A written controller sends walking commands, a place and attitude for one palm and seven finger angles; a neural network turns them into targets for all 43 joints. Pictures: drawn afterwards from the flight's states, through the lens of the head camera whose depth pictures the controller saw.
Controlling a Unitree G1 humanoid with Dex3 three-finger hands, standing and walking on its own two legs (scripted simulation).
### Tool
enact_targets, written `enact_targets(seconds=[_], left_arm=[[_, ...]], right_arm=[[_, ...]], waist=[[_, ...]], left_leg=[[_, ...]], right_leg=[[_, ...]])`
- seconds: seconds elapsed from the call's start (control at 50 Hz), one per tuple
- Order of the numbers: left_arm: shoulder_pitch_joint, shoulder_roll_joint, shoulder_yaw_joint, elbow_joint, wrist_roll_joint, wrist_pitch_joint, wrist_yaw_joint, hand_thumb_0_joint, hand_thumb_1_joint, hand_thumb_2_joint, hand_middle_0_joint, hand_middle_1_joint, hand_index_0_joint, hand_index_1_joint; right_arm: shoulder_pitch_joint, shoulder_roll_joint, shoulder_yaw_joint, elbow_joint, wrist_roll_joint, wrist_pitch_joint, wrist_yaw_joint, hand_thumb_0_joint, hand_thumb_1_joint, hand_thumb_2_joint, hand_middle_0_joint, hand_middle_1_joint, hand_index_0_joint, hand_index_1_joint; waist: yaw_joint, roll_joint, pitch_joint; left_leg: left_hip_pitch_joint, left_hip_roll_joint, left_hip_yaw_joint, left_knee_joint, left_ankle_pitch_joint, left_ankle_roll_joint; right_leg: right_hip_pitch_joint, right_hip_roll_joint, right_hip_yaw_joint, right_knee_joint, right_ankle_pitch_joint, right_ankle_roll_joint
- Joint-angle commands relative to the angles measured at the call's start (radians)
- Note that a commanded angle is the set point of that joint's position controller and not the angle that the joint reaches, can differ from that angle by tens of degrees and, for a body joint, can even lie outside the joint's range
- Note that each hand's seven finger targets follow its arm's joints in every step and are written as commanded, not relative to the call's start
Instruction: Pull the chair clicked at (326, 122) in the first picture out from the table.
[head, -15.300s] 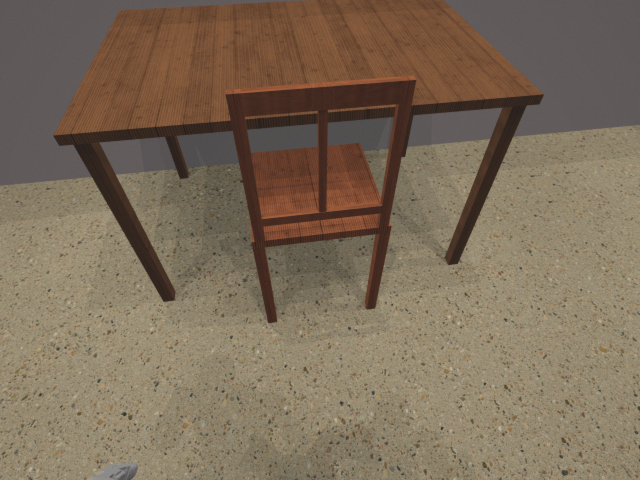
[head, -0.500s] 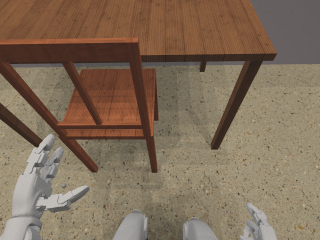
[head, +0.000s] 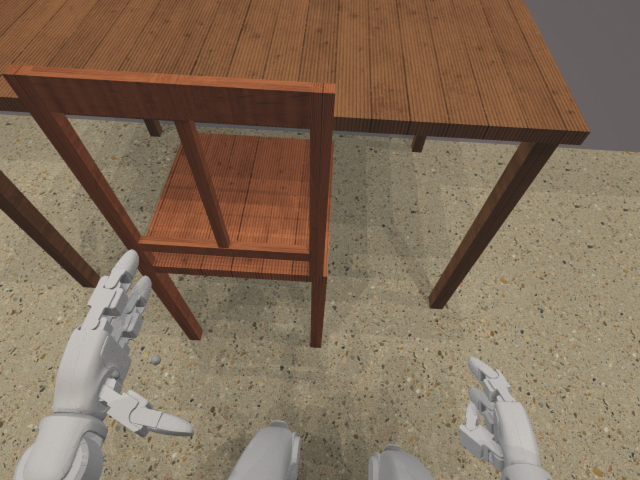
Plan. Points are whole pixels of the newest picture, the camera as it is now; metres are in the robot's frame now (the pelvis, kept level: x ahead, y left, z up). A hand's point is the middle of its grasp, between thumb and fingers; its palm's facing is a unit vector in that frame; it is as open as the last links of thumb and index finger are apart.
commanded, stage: raise the hand toward the chair's back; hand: left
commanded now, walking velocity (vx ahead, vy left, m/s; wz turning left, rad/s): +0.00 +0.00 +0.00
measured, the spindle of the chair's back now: (207, 192) +0.50 +0.23 +0.00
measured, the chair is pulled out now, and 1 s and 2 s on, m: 0.00 0.00 0.00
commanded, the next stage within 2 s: aim the fingers beside a spindle in 0.70 s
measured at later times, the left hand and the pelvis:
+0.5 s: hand (173, 337) +0.25 +0.19 +0.06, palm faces +0.08 -0.99 -0.06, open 16.9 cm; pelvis +0.00 -0.02 +0.00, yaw +0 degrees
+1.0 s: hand (185, 337) +0.26 +0.18 +0.05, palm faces +0.08 -0.99 -0.06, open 16.9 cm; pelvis +0.00 -0.04 +0.00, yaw +0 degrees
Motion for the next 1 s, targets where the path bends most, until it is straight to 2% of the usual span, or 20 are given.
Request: enact_targets(seconds=[0.0,0.08,0.1,0.2,0.26,0.28,0.34,0.38,0.42,0.44,0.46,0.5,0.52,0.58,0.72,0.8,0.86,0.9,0.92,0.98], left_arm=[[-0.112,0.149,0.116,-0.251,-0.022,-0.063,-0.002,0.0,-0.5,0.3,-0.06,-0.08,-0.06,-0.08],[-0.108,0.152,0.136,-0.241,-0.026,-0.091,0.013,0.0,-0.5,0.3,-0.06,-0.08,-0.06,-0.08],[-0.102,0.127,0.11,-0.236,-0.024,-0.092,0.009,0.0,-0.5,0.3,-0.06,-0.08,-0.06,-0.08],[-0.091,0.118,0.086,-0.139,-0.023,-0.037,-0.021,0.0,-0.5,0.3,-0.06,-0.08,-0.06,-0.08],[-0.098,0.133,0.112,-0.149,-0.04,-0.019,-0.03,0.0,-0.5,0.3,-0.06,-0.08,-0.06,-0.08],[-0.102,0.159,0.136,-0.168,-0.04,-0.024,-0.024,0.0,-0.5,0.3,-0.06,-0.08,-0.06,-0.08],[-0.125,0.159,0.143,-0.214,-0.037,-0.063,0.005,0.0,-0.5,0.3,-0.06,-0.08,-0.06,-0.08],[-0.118,0.169,0.153,-0.207,-0.026,-0.089,0.025,0.0,-0.5,0.3,-0.06,-0.08,-0.06,-0.08],[-0.112,0.136,0.118,-0.171,-0.019,-0.103,0.029,0.0,-0.5,0.3,-0.06,-0.08,-0.06,-0.08],[-0.111,0.134,0.117,-0.167,-0.02,-0.108,0.027,0.0,-0.5,0.3,-0.06,-0.08,-0.06,-0.08],[-0.105,0.135,0.116,-0.158,-0.019,-0.107,0.026,0.0,-0.5,0.3,-0.06,-0.08,-0.06,-0.08],[-0.081,0.124,0.101,-0.115,-0.016,-0.088,0.012,0.0,-0.5,0.3,-0.06,-0.08,-0.06,-0.08],[-0.095,0.133,0.1,-0.134,-0.018,-0.082,0.005,0.0,-0.5,0.3,-0.06,-0.08,-0.06,-0.08],[-0.104,0.162,0.133,-0.149,-0.028,-0.065,0.001,0.0,-0.5,0.3,-0.06,-0.08,-0.06,-0.08],[-0.146,0.144,0.127,-0.152,-0.03,-0.107,0.014,0.0,-0.5,0.3,-0.06,-0.08,-0.06,-0.08],[-0.139,0.125,0.103,-0.096,-0.028,-0.097,-0.009,0.0,-0.5,0.3,-0.06,-0.08,-0.06,-0.08],[-0.218,0.186,0.164,-0.044,-0.03,-0.083,-0.024,0.0,-0.5,0.3,-0.06,-0.08,-0.06,-0.08],[-0.256,0.171,0.151,-0.05,-0.035,-0.083,-0.03,0.0,-0.5,0.3,-0.06,-0.08,-0.06,-0.08],[-0.279,0.19,0.177,-0.033,-0.041,-0.086,-0.03,0.0,-0.5,0.3,-0.06,-0.08,-0.06,-0.08],[-0.326,0.21,0.194,-0.039,-0.049,-0.105,-0.036,0.0,-0.5,0.3,-0.06,-0.08,-0.06,-0.08]], right_arm=[[0.01,-0.167,-0.076,-0.131,0.006,-0.046,-0.019,0.0,-0.9,-0.9,0.2,0.3,0.2,0.3],[0.014,-0.162,-0.076,-0.114,0.0,-0.046,-0.011,0.0,-0.9,-0.9,0.2,0.3,0.2,0.3],[0.012,-0.16,-0.075,-0.114,0.0,-0.048,-0.007,0.0,-0.9,-0.9,0.2,0.3,0.2,0.3],[0.017,-0.171,-0.073,-0.116,0.013,-0.043,-0.008,0.0,-0.9,-0.9,0.2,0.3,0.2,0.3],[0.021,-0.173,-0.078,-0.119,0.016,-0.046,-0.013,0.0,-0.9,-0.9,0.2,0.3,0.2,0.3],[0.021,-0.175,-0.078,-0.12,0.014,-0.046,-0.014,0.0,-0.9,-0.9,0.2,0.3,0.2,0.3],[0.017,-0.166,-0.08,-0.113,0.007,-0.052,-0.008,0.0,-0.9,-0.9,0.2,0.3,0.2,0.3],[0.017,-0.166,-0.081,-0.105,0.002,-0.053,-0.003,0.0,-0.9,-0.9,0.2,0.3,0.2,0.3],[0.013,-0.164,-0.079,-0.101,0.003,-0.053,0.003,0.0,-0.9,-0.9,0.2,0.3,0.2,0.3],[0.009,-0.165,-0.08,-0.101,0.004,-0.054,0.003,0.0,-0.9,-0.9,0.2,0.3,0.2,0.3],[0.012,-0.167,-0.081,-0.101,0.003,-0.055,0.003,0.0,-0.9,-0.9,0.2,0.3,0.2,0.3],[0.013,-0.169,-0.08,-0.104,0.01,-0.051,0.002,0.0,-0.9,-0.9,0.2,0.3,0.2,0.3],[0.011,-0.17,-0.08,-0.11,0.012,-0.052,0.001,0.0,-0.9,-0.9,0.2,0.3,0.2,0.3],[0.013,-0.17,-0.081,-0.113,0.013,-0.05,-0.005,0.0,-0.9,-0.9,0.2,0.3,0.2,0.3],[0.003,-0.156,-0.076,-0.099,0.011,-0.059,-0.007,0.0,-0.9,-0.9,0.2,0.3,0.2,0.3],[0.004,-0.157,-0.074,-0.095,0.016,-0.061,-0.006,0.0,-0.9,-0.9,0.2,0.3,0.2,0.3],[0.004,-0.164,-0.074,-0.083,0.018,-0.054,-0.014,0.0,-0.9,-0.9,0.2,0.3,0.2,0.3],[0.0,-0.161,-0.07,-0.089,0.017,-0.056,-0.016,0.0,-0.9,-0.9,0.2,0.3,0.2,0.3],[0.0,-0.162,-0.071,-0.082,0.018,-0.058,-0.018,0.0,-0.9,-0.9,0.2,0.3,0.2,0.3],[0.004,-0.166,-0.071,-0.076,0.016,-0.063,-0.021,0.0,-0.9,-0.9,0.2,0.3,0.2,0.3]], waist=[[-0.018,0.058,-0.259],[-0.014,0.074,-0.272],[-0.016,0.086,-0.268],[-0.033,0.014,-0.211],[-0.026,-0.009,-0.243],[-0.017,0.003,-0.264],[-0.014,0.045,-0.272],[-0.016,0.044,-0.258],[-0.032,0.029,-0.217],[-0.03,0.036,-0.214],[-0.031,0.024,-0.227],[-0.033,0.002,-0.205],[-0.032,0.017,-0.216],[-0.027,-0.008,-0.252],[-0.034,-0.024,-0.229],[-0.041,-0.034,-0.206],[-0.04,-0.06,-0.201],[-0.038,-0.036,-0.217],[-0.037,-0.041,-0.211],[-0.032,-0.02,-0.264]], left_leg=[[0.322,0.017,-0.11,-0.233,0.234,-0.048],[0.329,0.017,-0.102,-0.218,0.288,-0.054],[0.334,0.018,-0.099,-0.219,0.296,-0.056],[0.258,0.011,-0.082,-0.231,0.199,-0.037],[0.251,0.004,-0.061,-0.219,0.227,-0.031],[0.252,0.003,-0.059,-0.214,0.248,-0.031],[0.28,0.003,-0.053,-0.206,0.292,-0.034],[0.264,0.002,-0.05,-0.197,0.292,-0.032],[0.239,0.003,-0.045,-0.195,0.241,-0.029],[0.226,0.001,-0.04,-0.191,0.222,-0.027],[0.22,0.0,-0.037,-0.188,0.219,-0.025],[0.198,-0.001,-0.031,-0.187,0.207,-0.023],[0.2,-0.003,-0.029,-0.186,0.198,-0.021],[0.197,-0.006,-0.025,-0.174,0.226,-0.018],[0.169,-0.005,-0.022,-0.15,0.201,-0.019],[0.136,-0.007,-0.017,-0.137,0.182,-0.019],[0.093,-0.005,-0.016,-0.123,0.158,-0.019],[0.095,-0.007,-0.014,-0.12,0.161,-0.018],[0.092,-0.007,-0.014,-0.118,0.158,-0.019],[0.107,-0.004,-0.015,-0.109,0.183,-0.018]], right_leg=[[0.043,0.027,0.005,-0.129,0.173,-0.018],[0.05,0.031,0.004,-0.124,0.201,-0.019],[0.049,0.028,0.004,-0.124,0.205,-0.019],[0.087,0.029,0.014,-0.165,0.174,-0.015],[0.133,0.026,0.027,-0.177,0.213,-0.012],[0.149,0.027,0.031,-0.172,0.228,-0.014],[0.139,0.025,0.032,-0.159,0.262,-0.014],[0.134,0.027,0.035,-0.154,0.262,-0.016],[0.11,0.024,0.04,-0.165,0.226,-0.012],[0.11,0.023,0.047,-0.168,0.212,-0.012],[0.121,0.022,0.053,-0.17,0.213,-0.011],[0.129,0.019,0.064,-0.183,0.21,-0.009],[0.137,0.017,0.072,-0.189,0.203,-0.008],[0.181,0.015,0.091,-0.194,0.241,-0.005],[0.166,0.006,0.121,-0.201,0.217,0.003],[0.167,-0.003,0.142,-0.212,0.201,0.007],[0.166,-0.011,0.17,-0.222,0.163,0.012],[0.169,-0.011,0.172,-0.217,0.16,0.01],[0.168,-0.011,0.175,-0.219,0.157,0.01],[0.176,-0.006,0.173,-0.202,0.187,0.007]])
